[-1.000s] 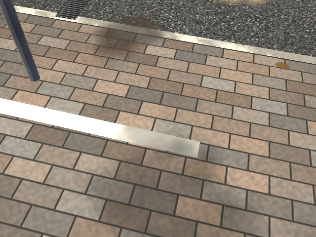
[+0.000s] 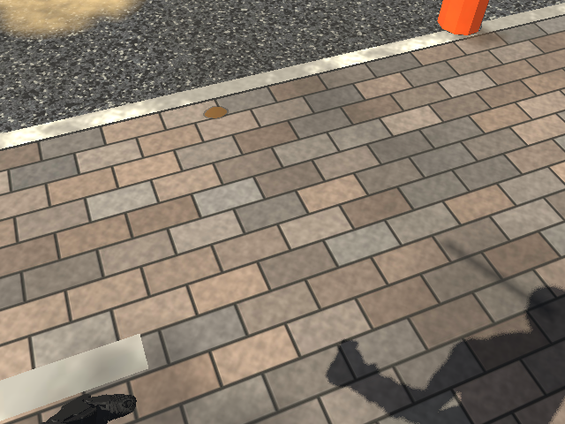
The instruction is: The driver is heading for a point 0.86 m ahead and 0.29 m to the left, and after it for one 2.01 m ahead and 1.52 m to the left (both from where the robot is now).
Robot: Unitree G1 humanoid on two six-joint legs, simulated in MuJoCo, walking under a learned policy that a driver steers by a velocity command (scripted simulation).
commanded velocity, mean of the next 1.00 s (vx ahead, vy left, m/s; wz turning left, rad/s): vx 0.49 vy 0.00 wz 0.39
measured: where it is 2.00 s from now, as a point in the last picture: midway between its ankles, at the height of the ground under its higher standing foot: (95, 236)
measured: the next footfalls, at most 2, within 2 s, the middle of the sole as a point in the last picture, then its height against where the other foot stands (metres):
right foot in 0.06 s outside the picture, level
left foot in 0.60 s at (216, 413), level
